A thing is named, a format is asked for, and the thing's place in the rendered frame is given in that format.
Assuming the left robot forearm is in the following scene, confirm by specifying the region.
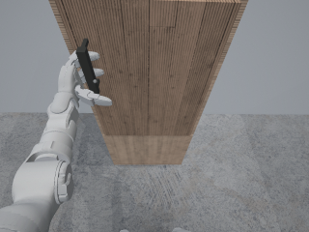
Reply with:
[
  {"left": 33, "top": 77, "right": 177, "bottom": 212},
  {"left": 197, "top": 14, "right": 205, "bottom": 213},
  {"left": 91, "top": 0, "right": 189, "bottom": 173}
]
[{"left": 12, "top": 92, "right": 79, "bottom": 202}]

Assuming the robot left upper arm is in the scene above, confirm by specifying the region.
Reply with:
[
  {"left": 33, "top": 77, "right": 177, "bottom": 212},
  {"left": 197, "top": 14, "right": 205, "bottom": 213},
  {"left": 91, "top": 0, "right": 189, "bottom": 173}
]
[{"left": 0, "top": 159, "right": 74, "bottom": 232}]

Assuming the cupboard door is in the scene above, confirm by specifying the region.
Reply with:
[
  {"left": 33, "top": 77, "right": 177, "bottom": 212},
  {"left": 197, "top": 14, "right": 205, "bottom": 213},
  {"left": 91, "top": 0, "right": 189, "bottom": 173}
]
[{"left": 54, "top": 0, "right": 241, "bottom": 136}]

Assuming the handle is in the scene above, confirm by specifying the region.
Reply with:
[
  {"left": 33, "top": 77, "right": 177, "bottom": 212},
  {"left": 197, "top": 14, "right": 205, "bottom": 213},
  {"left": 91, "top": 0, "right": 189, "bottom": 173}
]
[{"left": 75, "top": 38, "right": 100, "bottom": 94}]

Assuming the left robot hand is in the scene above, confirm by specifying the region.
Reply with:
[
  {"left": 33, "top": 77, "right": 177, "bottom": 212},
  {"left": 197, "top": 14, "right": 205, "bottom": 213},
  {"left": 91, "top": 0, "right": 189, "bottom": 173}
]
[{"left": 58, "top": 51, "right": 113, "bottom": 106}]

